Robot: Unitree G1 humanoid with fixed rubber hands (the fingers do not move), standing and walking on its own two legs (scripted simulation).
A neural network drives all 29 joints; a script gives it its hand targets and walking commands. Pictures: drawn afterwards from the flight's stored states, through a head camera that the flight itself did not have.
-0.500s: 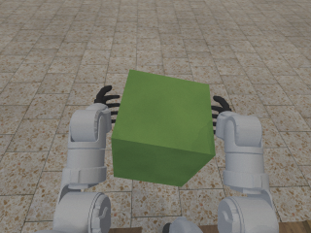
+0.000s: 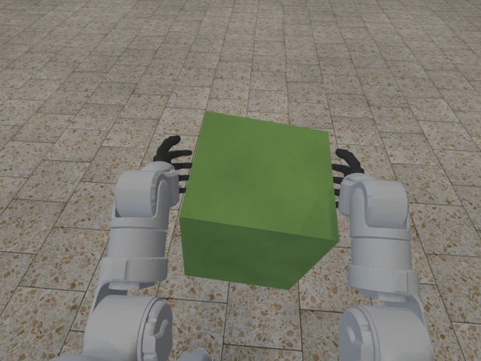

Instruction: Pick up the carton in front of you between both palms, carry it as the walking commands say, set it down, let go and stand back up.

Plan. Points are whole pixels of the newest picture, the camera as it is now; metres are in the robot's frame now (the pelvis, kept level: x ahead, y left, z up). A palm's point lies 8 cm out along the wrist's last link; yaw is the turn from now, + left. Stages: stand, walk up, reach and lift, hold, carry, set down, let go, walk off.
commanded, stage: carry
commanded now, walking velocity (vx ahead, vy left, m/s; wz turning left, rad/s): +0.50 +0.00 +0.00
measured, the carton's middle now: (251, 208) +0.38 +0.02 +0.04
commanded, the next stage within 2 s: none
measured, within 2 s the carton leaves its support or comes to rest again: neither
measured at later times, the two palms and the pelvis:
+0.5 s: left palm (191, 79) +0.66 +0.18 +0.13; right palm (324, 86) +0.65 -0.12 +0.14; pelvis +0.28 +0.04 +0.01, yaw +0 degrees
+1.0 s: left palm (208, 34) +0.92 +0.18 +0.13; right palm (310, 39) +0.93 -0.11 +0.12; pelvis +0.55 +0.04 +0.00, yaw +1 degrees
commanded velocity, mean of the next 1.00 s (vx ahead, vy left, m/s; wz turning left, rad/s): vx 0.31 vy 0.00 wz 0.00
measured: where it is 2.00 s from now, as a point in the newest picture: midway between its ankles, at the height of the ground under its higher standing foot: (244, 275)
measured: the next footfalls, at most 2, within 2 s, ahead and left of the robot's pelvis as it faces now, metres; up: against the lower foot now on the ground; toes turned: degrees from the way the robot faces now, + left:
left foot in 0.06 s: +0.21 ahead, +0.09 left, +0.00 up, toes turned +5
right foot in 0.60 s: +0.59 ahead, -0.06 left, +0.00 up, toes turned -2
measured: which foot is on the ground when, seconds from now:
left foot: up 0.00-0.04, down 0.06-0.62, up 0.64-0.96, down 0.98-1.00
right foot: down 0.00-0.08, up 0.10-0.58, down 0.60-1.00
